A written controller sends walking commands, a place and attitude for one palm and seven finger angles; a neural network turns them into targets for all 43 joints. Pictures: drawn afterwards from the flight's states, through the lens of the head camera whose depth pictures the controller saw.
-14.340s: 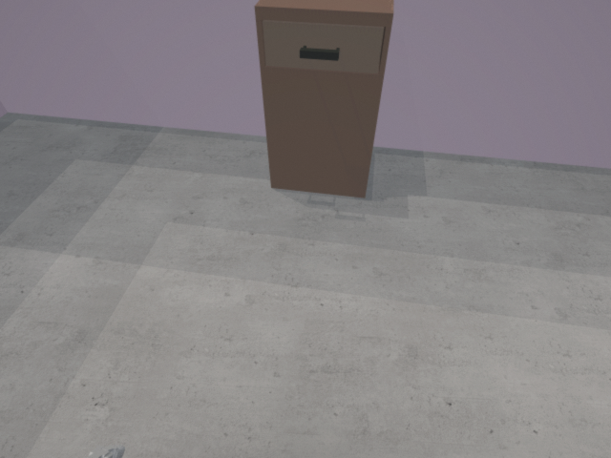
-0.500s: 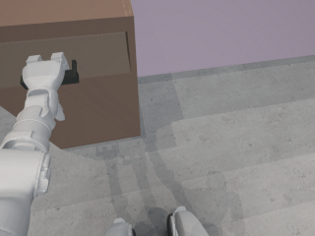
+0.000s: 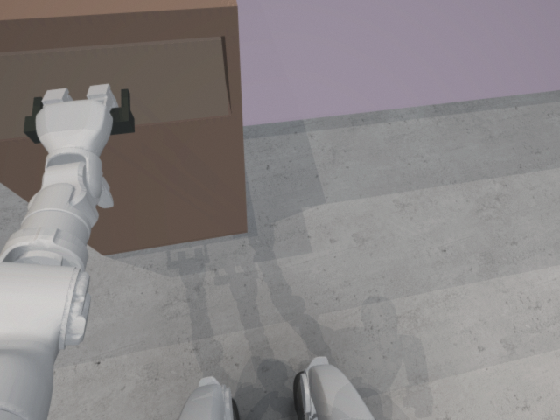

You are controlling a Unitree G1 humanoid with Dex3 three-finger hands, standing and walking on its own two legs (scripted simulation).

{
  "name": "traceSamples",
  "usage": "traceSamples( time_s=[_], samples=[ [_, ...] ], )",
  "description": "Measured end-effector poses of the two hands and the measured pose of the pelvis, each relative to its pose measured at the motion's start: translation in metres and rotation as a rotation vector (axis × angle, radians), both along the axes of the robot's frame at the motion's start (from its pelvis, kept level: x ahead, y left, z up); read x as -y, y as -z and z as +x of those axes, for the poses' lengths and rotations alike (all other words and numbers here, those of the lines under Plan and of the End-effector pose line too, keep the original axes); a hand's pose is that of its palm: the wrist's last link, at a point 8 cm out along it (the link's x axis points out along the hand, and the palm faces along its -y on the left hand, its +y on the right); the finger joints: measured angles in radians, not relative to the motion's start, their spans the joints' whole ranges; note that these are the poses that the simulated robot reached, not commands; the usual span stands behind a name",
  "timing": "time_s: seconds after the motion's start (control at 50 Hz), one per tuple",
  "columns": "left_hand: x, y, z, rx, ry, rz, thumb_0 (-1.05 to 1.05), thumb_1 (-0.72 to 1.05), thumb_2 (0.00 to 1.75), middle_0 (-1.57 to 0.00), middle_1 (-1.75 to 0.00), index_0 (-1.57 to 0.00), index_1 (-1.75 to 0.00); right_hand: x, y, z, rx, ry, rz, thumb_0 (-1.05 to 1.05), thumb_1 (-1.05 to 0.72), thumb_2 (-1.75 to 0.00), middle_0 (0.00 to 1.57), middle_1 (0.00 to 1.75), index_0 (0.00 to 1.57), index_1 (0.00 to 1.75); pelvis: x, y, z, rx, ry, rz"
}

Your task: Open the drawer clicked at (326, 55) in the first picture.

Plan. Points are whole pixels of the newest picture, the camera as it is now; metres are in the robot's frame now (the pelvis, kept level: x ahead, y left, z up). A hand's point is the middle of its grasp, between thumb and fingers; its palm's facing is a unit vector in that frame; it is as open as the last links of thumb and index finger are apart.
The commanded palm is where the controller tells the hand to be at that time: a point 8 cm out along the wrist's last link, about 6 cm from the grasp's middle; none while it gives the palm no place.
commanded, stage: lower the fingers behind the handle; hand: left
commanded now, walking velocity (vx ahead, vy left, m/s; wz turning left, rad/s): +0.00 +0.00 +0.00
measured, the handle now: (82, 112) +0.58 +0.24 +0.01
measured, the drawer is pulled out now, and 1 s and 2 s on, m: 0.00 0.00 0.09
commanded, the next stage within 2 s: close the thumb around the handle in 0.20 s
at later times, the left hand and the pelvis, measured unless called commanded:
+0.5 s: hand (89, 151) +0.52 +0.23 +0.00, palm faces -0.08 -0.02 -1.00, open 12.8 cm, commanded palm +0.51 +0.22 +0.05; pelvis +0.00 +0.00 +0.00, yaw +0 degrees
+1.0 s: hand (89, 149) +0.52 +0.23 +0.00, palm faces -0.07 -0.02 -1.00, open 6.2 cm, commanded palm +0.51 +0.22 +0.05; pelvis +0.00 +0.00 +0.00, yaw +0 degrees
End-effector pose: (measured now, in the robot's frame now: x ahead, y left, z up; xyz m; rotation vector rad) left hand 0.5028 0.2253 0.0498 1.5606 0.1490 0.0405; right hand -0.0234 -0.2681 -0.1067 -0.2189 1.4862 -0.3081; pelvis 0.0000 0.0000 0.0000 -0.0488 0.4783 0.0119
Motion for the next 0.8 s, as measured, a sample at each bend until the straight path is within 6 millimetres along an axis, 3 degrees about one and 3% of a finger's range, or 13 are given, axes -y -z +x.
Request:
traceSamples(
  time_s=[0.42, 0.56, 0.8],
  samples=[
    [-0.0042, -0.0010, -0.0017, 0.002, 0.004, -0.003, 0.00, -0.43, 0.33, -0.31, -1.21, -0.32, -1.20, 0.0032, 0.0007, -0.0056, -0.008, -0.001, -0.004, 0.01, -0.90, -0.90, 0.21, 0.30, 0.20, 0.30, 0.0021, 0.0014, -0.0017, -0.003, 0.003, 0.001],
    [-0.0064, -0.0029, -0.0035, -0.011, 0.012, -0.005, 0.00, -0.19, 0.43, -0.32, -1.23, -0.34, -1.23, 0.0028, -0.0020, -0.0044, -0.004, -0.004, -0.011, 0.01, -0.90, -0.90, 0.21, 0.30, 0.20, 0.30, 0.0009, -0.0005, -0.0009, 0.003, 0.000, 0.000],
    [-0.0066, -0.0016, 0.0002, 0.008, 0.016, -0.009, 0.00, 0.43, 0.70, -0.37, -1.30, -0.38, -1.30, -0.0007, -0.0006, -0.0029, -0.004, -0.006, -0.011, 0.01, -0.90, -0.90, 0.21, 0.30, 0.20, 0.30, -0.0021, 0.0020, -0.0008, -0.005, -0.002, -0.004]
  ],
)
